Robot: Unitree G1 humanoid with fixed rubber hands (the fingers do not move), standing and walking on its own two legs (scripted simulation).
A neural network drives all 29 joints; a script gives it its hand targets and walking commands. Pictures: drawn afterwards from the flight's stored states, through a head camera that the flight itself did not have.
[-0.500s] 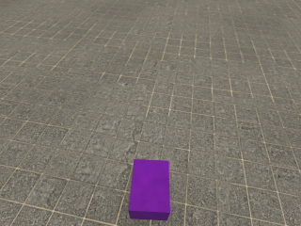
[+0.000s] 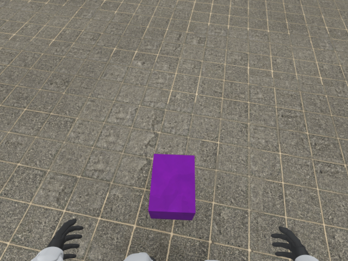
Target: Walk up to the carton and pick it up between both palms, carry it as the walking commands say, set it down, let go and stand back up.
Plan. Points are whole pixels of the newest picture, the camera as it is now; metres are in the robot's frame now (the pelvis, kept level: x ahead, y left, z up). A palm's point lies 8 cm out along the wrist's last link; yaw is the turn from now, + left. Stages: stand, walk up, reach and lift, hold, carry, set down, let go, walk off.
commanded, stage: reach and lift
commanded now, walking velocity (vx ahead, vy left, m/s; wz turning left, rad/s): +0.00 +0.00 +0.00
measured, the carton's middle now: (172, 186) +0.49 +0.02 -0.68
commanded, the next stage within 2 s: none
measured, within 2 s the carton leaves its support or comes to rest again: neither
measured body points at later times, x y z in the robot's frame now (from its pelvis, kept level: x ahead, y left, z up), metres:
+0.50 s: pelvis -0.03 +0.00 -0.05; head +0.15 +0.00 +0.36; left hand +0.26 +0.27 -0.16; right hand +0.27 -0.25 -0.16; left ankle +0.02 +0.12 -0.73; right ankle +0.00 -0.12 -0.73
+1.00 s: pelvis -0.06 +0.01 -0.09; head +0.21 +0.01 +0.26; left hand +0.40 +0.24 -0.21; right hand +0.41 -0.21 -0.20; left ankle +0.02 +0.12 -0.73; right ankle +0.00 -0.12 -0.73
